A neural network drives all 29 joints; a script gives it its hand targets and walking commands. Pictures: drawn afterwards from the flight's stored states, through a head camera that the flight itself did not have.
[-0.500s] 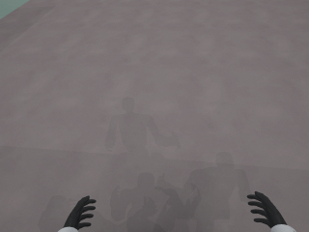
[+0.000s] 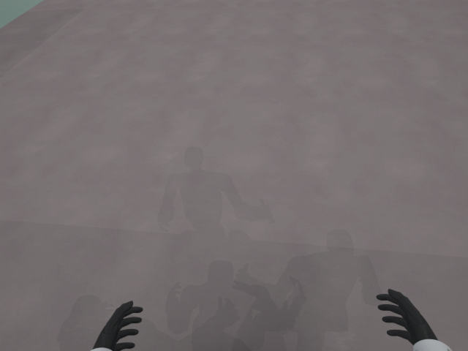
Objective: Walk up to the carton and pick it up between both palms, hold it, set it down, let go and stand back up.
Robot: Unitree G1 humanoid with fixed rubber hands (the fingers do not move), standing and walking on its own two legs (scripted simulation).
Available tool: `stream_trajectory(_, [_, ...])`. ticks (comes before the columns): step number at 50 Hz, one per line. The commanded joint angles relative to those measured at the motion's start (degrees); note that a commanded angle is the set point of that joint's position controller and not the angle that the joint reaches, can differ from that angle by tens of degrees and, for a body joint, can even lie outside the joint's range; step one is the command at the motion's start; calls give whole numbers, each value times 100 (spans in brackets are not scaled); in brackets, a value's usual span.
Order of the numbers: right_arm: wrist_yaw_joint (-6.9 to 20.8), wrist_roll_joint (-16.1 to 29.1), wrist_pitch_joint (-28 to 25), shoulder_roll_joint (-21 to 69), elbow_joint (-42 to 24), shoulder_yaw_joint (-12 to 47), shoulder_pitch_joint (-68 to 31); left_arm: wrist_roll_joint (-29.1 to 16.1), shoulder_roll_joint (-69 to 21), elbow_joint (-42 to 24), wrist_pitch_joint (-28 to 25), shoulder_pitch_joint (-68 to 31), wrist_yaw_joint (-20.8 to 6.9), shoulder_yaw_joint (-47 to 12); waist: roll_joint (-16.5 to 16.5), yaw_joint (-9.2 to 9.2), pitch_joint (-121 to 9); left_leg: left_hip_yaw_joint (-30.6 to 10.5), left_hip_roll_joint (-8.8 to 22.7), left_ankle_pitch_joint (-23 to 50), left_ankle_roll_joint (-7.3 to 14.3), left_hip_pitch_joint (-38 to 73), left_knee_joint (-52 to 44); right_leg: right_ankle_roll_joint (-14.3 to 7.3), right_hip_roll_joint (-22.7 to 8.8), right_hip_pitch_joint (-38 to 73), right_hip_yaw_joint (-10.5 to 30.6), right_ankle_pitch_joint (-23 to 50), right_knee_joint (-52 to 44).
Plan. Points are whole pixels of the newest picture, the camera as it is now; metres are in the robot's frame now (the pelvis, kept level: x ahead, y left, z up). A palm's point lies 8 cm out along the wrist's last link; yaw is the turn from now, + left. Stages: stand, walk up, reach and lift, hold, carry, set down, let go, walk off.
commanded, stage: stand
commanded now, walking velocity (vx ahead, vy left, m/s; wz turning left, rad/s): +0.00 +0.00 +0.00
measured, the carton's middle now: out of the picture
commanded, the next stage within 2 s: walk up in 1.40 s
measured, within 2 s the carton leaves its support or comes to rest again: neither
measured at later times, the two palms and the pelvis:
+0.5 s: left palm out of the picture +0.13 +0.27 -0.09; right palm (420, 337) +0.15 -0.27 -0.07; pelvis +0.00 +0.00 +0.00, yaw +0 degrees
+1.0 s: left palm out of the picture +0.13 +0.27 -0.09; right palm (421, 338) +0.15 -0.27 -0.07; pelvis +0.00 +0.00 +0.00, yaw +0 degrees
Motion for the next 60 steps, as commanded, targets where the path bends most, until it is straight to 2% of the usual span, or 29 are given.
stream_trajectory(1, [-57,-104,-283,-1203,64,-478,-337,114,1447,-220,-244,-537,62,503,-19,-46,-28,-533,485,1462,396,14,-730,-430,-494,-19,641,1450,-1096])
stream_trajectory(2, [-60,-116,-273,-1211,82,-468,-311,60,1349,-253,-248,-493,58,462,-78,48,-100,-528,501,1338,419,7,-806,-428,-500,94,516,1521,-1020])
stream_trajectory(4, [-71,-77,-276,-1249,31,-495,-248,86,1517,-243,-227,-544,65,475,-347,-61,-12,-510,423,1354,381,45,-737,-483,-612,-51,711,1316,-1183])
stream_trajectory(5, [-66,-112,-270,-1216,93,-439,-245,26,1483,-205,-237,-557,47,470,-369,1,-77,-472,463,1431,401,165,-787,-453,-580,-80,651,1364,-1106])
stream_trajectory(6, [-71,-134,-270,-1277,116,-436,-198,88,1436,-264,-236,-615,60,478,-24,25,36,-514,410,1448,426,101,-832,-458,-610,-92,683,1401,-1128])
stream_trajectory(11, [-69,-137,-284,-1227,110,-469,-355,30,1459,-122,-242,-437,57,467,-16,62,-208,-583,501,1663,453,69,-798,-411,-471,135,498,1575,-988])
stream_trajectory(13, [-83,-98,-288,-1171,169,-433,-213,67,1502,-85,-235,-520,50,488,-212,-21,-122,-508,497,1634,427,71,-761,-450,-555,134,550,1729,-1070])
stream_trajectory(18, [-53,-111,-295,-1291,172,-455,-189,16,1500,-99,-230,-495,51,466,-29,38,123,-503,455,1607,421,-28,-810,-445,-472,45,529,1579,-1057])
stream_trajectory(21, [-71,-88,-278,-1187,217,-452,-266,46,1527,-58,-230,-628,54,464,-205,-31,10,-528,478,1598,438,88,-803,-475,-517,-5,586,1623,-1048])
stream_trajectory(23, [-91,-101,-286,-1274,130,-466,-313,56,1514,-64,-229,-492,67,466,-105,83,-203,-513,468,1590,435,180,-756,-509,-561,118,639,1800,-999])
stream_trajectory(24, [-87,-70,-297,-1190,153,-398,-217,108,1485,-40,-231,-619,46,443,-181,-43,61,-471,447,1719,402,87,-812,-467,-502,72,588,1744,-1031])
stream_trajectory(26, [-86,-87,-306,-1327,137,-477,-190,33,1437,-64,-251,-478,56,474,63,16,-234,-528,522,1881,429,225,-790,-442,-536,174,554,1912,-903])
stream_trajectory(29, [-76,-70,-304,-1249,182,-433,-246,4,1600,47,-218,-524,47,500,-100,-3,-85,-544,517,1850,421,240,-877,-415,-501,99,553,1780,-1015])
stream_trajectory(31, [-85,-78,-281,-1259,244,-412,-314,14,1522,25,-208,-512,63,463,165,95,18,-599,534,1788,463,71,-872,-431,-491,122,535,1779,-973])
stream_trajectory(32, [-84,-70,-277,-1246,231,-449,-223,71,1541,71,-206,-585,79,463,-206,8,-26,-496,496,1751,413,89,-835,-477,-586,154,654,1683,-1080])
stream_trajectory(34, [-96,-117,-276,-1271,232,-435,-295,57,1526,30,-230,-574,62,461,-215,39,-120,-452,448,1612,404,256,-824,-479,-579,118,737,1739,-1059])
stream_trajectory(35, [-77,-67,-278,-1288,225,-444,-271,92,1568,100,-209,-607,58,479,-1,-29,-17,-421,454,1617,359,250,-835,-482,-574,-11,667,1709,-1210])
stream_trajectory(36, [-79,-98,-278,-1266,231,-451,-274,23,1540,85,-211,-561,48,454,-185,31,-31,-463,453,1642,346,255,-871,-438,-476,46,520,1735,-1090])
stream_trajectory(39, [-93,-48,-293,-1309,254,-455,-283,61,1555,112,-212,-586,45,469,-84,-46,-97,-450,503,2064,346,333,-817,-420,-538,73,500,2048,-1068])
stream_trajectory(41, [-76,-66,-271,-1322,248,-459,-304,20,1553,183,-223,-492,68,453,-61,51,65,-566,475,1865,417,199,-811,-450,-585,138,671,2065,-1081])
stream_trajectory(45, [-97,-80,-277,-1173,226,-423,-362,56,1464,114,-240,-680,69,444,-186,-5,-146,-567,536,1830,408,224,-884,-462,-570,274,602,2141,-1110])
stream_trajectory(47, [-79,-76,-250,-1304,268,-456,-317,55,1565,166,-229,-646,75,452,-59,-6,1,-540,506,1721,423,198,-866,-477,-600,179,714,2026,-1196])
stream_trajectory(48, [-78,-69,-250,-1268,216,-474,-211,52,1524,185,-254,-618,69,444,-312,-50,-119,-492,490,1753,375,264,-745,-491,-653,181,738,1987,-1232])
stream_trajectory(50, [-93,-82,-227,-1206,242,-465,-227,82,1593,198,-260,-648,70,458,-343,-37,-67,-405,371,1632,336,314,-643,-501,-762,94,912,2018,-1334])
stream_trajectory(53, [-83,-82,-282,-1344,330,-444,-239,31,1450,193,-234,-524,42,411,102,34,-4,-630,550,1751,444,236,-957,-432,-499,152,567,1796,-1131])
stream_trajectory(54, [-68,-114,-286,-1226,249,-445,-226,11,1516,280,-227,-610,47,438,-143,-9,-40,-594,554,1746,451,153,-1022,-388,-449,255,532,1802,-1090])
stream_trajectory(56, [-79,-99,-294,-1284,277,-436,-286,9,1476,221,-217,-560,54,444,125,84,-16,-604,545,1711,459,162,-969,-453,-491,211,585,1670,-1071])
stream_trajectory(59, [-70,-40,-270,-1286,294,-420,-256,19,1600,235,-207,-707,70,458,-258,52,-100,-561,504,1762,393,219,-953,-460,-555,270,662,1866,-1167])
stream_trajectory(60, [-81,-60,-287,-1297,253,-471,-203,52,1488,206,-212,-691,61,464,-72,-9,-155,-478,495,1864,358,240,-905,-436,-574,277,546,2067,-1118])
